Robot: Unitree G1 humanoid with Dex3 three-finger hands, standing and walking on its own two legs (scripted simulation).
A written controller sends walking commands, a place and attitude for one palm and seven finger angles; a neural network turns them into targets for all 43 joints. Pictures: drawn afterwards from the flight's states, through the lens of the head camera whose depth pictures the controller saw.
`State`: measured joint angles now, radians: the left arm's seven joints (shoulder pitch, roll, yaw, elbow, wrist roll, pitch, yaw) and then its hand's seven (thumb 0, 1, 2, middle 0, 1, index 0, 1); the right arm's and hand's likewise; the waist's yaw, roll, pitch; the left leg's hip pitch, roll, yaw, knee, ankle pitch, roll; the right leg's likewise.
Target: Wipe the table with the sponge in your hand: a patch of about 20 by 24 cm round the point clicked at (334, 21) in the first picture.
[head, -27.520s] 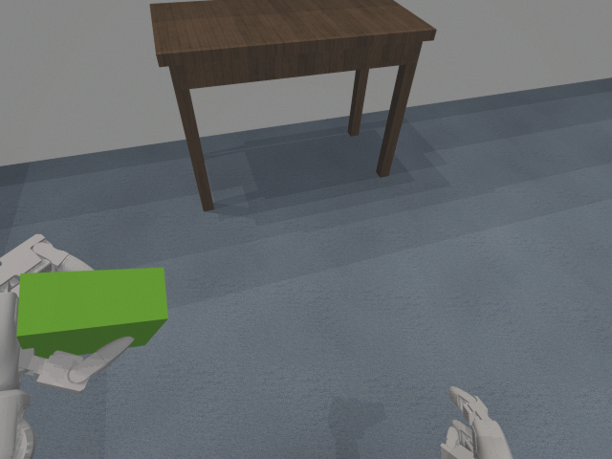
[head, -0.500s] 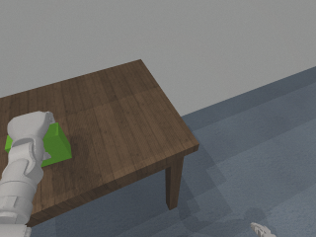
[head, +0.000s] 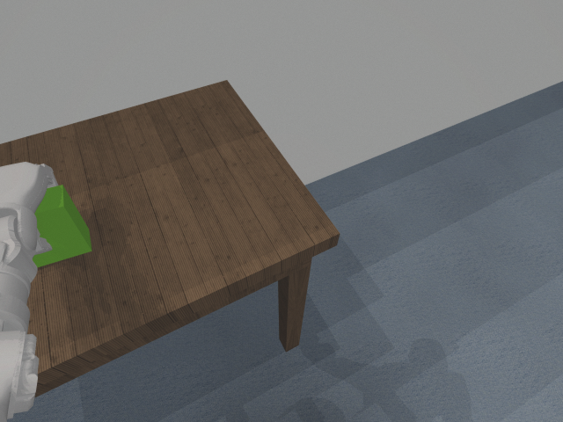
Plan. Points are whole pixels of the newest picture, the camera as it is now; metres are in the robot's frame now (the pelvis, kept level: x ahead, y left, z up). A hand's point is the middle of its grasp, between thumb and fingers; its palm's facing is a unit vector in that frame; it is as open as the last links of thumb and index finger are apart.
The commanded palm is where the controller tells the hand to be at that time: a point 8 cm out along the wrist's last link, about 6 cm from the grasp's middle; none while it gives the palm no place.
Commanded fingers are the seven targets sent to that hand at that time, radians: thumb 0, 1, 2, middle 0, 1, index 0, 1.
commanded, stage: wipe forward along the first lane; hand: left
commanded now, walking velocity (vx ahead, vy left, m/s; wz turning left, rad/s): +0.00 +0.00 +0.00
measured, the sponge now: (38, 238) +0.37 +0.39 +0.02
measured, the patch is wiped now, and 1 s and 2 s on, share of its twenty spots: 0.00 0.05 0.20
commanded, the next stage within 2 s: slide across to the middle lane in 0.36 s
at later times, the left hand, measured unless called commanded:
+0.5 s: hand (26, 182) +0.44 +0.41 +0.07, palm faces -0.17 +0.03 -0.99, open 9.4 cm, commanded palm +0.45 +0.39 +0.11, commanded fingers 0.00 0.10 1.30 -1.20 -1.60 -1.20 -1.60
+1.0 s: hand (61, 173) +0.46 +0.37 +0.07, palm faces -0.13 +0.00 -0.99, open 9.4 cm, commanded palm +0.46 +0.35 +0.12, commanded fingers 0.00 0.10 1.30 -1.20 -1.60 -1.20 -1.60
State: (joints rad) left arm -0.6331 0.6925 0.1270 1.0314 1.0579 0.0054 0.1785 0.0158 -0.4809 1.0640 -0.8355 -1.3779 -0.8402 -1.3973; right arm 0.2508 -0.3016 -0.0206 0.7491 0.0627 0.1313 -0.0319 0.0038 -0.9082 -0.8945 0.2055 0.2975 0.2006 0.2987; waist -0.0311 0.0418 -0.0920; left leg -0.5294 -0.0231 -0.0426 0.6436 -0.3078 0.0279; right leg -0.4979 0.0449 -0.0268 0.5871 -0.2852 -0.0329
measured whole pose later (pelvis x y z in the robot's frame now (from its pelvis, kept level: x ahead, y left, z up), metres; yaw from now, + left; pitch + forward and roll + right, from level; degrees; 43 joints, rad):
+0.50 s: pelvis +0.00 +0.01 -0.01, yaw -1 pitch +17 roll -3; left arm -0.87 0.85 0.11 1.22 1.09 -0.02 0.13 0.01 -0.48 1.07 -0.83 -1.39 -0.83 -1.41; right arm 0.33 -0.30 0.00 0.75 0.06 0.13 -0.05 0.00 -0.91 -0.89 0.21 0.30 0.20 0.30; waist -0.09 0.04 -0.09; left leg -0.67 -0.02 -0.04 0.72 -0.34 0.04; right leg -0.63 0.05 -0.02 0.62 -0.29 -0.02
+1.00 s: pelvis +0.04 +0.02 +0.00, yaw +0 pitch +14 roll -2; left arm -0.77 0.65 0.03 1.06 1.03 0.09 0.15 0.00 -0.47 1.07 -0.81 -1.41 -0.81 -1.43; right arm 0.25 -0.27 -0.02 0.74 0.05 0.15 -0.01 0.00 -0.91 -0.89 0.21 0.30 0.20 0.30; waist -0.05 0.05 -0.10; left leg -0.51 -0.04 -0.04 0.61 -0.34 0.05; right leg -0.46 0.03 -0.02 0.52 -0.31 -0.01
